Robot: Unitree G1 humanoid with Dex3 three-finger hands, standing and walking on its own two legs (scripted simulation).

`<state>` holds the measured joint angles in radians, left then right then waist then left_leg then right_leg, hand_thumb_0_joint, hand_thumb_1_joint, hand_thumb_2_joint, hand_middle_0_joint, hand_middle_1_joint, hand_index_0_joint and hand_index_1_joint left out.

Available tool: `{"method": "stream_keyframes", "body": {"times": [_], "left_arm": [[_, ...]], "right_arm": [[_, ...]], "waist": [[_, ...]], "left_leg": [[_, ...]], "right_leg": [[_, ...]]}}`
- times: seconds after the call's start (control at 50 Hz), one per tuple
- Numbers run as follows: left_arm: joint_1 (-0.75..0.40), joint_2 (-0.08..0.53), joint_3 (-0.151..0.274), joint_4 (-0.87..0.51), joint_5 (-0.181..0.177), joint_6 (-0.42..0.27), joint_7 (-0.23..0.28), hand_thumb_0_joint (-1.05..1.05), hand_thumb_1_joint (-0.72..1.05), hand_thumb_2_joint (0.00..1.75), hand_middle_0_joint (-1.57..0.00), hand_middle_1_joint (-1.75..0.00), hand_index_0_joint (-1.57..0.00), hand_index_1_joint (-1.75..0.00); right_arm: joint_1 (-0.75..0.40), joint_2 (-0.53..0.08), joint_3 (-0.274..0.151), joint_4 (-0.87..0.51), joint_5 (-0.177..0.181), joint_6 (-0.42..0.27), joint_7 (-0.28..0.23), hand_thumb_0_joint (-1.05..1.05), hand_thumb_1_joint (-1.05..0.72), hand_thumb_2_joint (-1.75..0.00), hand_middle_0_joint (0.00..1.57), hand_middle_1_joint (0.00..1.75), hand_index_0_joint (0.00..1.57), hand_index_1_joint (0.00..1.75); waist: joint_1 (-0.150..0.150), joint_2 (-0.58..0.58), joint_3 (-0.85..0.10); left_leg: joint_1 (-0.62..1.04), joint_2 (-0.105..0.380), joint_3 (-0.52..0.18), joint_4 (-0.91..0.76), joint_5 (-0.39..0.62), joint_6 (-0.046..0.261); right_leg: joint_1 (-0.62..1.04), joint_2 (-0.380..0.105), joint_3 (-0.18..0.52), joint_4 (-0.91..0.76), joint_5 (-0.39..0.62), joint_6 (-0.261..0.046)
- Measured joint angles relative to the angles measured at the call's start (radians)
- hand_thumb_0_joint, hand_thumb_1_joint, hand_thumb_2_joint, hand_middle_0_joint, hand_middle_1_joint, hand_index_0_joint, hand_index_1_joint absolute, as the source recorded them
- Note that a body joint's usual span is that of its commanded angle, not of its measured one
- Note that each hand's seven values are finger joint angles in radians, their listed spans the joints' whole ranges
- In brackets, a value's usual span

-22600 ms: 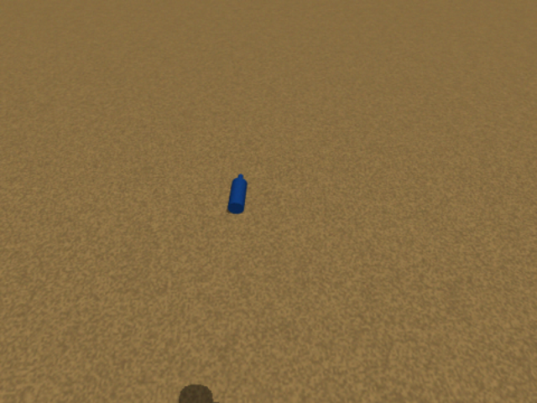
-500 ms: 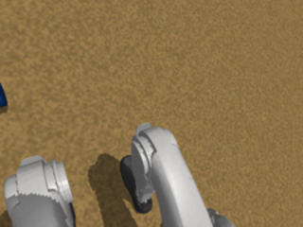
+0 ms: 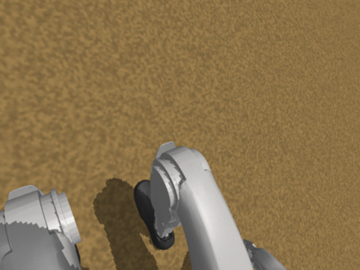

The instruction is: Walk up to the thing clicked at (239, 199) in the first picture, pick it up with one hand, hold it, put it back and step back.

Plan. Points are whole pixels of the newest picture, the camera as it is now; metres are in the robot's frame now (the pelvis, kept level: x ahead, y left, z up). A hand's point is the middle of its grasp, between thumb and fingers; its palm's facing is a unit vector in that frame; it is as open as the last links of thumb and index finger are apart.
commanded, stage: rest palm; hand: left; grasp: from above
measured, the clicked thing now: out of the picture +0.46 +0.37 -0.27
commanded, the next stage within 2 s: close in 0.06 s
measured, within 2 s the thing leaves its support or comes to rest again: neither
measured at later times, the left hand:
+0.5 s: hand out of the picture +0.45 +0.33 -0.25, palm faces -0.45 -0.14 -0.88, open 12.4 cm
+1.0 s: hand out of the picture +0.45 +0.33 -0.25, palm faces -0.46 -0.14 -0.88, open 11.3 cm
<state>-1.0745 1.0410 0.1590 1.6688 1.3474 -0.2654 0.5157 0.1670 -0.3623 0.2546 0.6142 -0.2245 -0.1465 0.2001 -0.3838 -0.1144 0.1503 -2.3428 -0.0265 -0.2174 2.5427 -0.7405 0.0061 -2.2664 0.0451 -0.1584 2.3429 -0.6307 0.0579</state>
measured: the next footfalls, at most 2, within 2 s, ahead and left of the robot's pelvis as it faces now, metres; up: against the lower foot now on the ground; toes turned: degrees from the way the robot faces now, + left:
none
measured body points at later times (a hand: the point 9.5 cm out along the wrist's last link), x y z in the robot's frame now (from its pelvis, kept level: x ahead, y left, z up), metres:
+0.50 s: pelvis +0.00 +0.00 +0.00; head +0.28 +0.13 +0.33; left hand +0.47 +0.33 -0.20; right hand +0.04 -0.25 -0.05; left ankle +0.06 +0.12 -0.27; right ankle +0.12 -0.12 -0.27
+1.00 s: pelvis +0.00 +0.00 +0.00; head +0.28 +0.13 +0.33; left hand +0.47 +0.34 -0.20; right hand +0.04 -0.26 -0.04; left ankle +0.06 +0.12 -0.27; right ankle +0.12 -0.12 -0.27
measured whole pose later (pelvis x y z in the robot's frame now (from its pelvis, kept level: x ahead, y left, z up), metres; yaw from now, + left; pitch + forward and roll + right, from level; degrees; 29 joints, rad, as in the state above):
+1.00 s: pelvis +0.00 +0.00 +0.00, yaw -1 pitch +29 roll -15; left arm -1.08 1.06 0.12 1.72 1.34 -0.27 0.57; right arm 0.14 -0.37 0.29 0.61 -0.23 -0.18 0.23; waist -0.39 -0.13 0.16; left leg -2.33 -0.02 -0.24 2.54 -0.75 0.01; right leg -2.25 0.05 -0.17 2.33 -0.62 0.06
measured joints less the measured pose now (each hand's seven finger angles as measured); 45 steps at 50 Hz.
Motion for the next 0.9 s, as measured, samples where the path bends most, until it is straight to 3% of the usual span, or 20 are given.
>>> {"method": "stream_keyframes", "body": {"times": [0.28, 0.52, 0.76, 0.9], "left_arm": [[-0.007, -0.007, -0.026, 0.055, 0.007, 0.013, 0.053, 0.0, -0.47, 1.07, -0.12, -1.07, -0.11, -1.08], [-0.012, 0.015, -0.015, 0.054, 0.003, 0.022, 0.06, 0.0, -0.3, 0.97, -0.2, -1.07, -0.22, -1.05], [0.0, 0.018, -0.028, 0.031, -0.03, 0.019, 0.031, 0.0, -0.2, 0.91, -0.27, -1.02, -0.3, -1.0], [0.002, 0.013, -0.035, 0.038, -0.019, 0.003, 0.043, 0.0, -0.16, 0.89, -0.3, -1.0, -0.33, -0.98]], "right_arm": [[-0.011, 0.01, 0.011, 0.011, -0.002, -0.017, 0.023, 0.0, -0.9, -0.9, 0.2, 0.3, 0.2, 0.3], [-0.009, 0.007, 0.031, 0.0, -0.004, -0.039, 0.03, 0.0, -0.9, -0.9, 0.2, 0.3, 0.2, 0.3], [-0.011, -0.004, 0.03, 0.001, 0.001, -0.037, 0.028, 0.0, -0.9, -0.9, 0.2, 0.3, 0.2, 0.3], [-0.018, -0.003, 0.034, 0.0, -0.002, -0.027, 0.025, 0.0, -0.9, -0.9, 0.2, 0.3, 0.2, 0.3]], "waist": [[-0.011, -0.002, -0.016], [-0.019, -0.012, 0.007], [-0.012, -0.011, 0.017], [-0.008, -0.012, 0.008]], "left_leg": [[0.004, 0.004, -0.004, 0.002, -0.008, 0.005], [0.001, 0.009, -0.007, 0.008, -0.001, 0.007], [0.008, 0.009, -0.013, 0.004, -0.004, 0.006], [0.012, 0.008, -0.019, 0.001, -0.006, 0.003]], "right_leg": [[0.006, 0.003, -0.004, -0.005, -0.004, 0.002], [0.003, 0.009, -0.006, -0.005, 0.01, 0.006], [0.011, 0.009, -0.011, -0.012, 0.008, 0.007], [0.017, 0.008, -0.016, -0.017, 0.007, 0.005]]}}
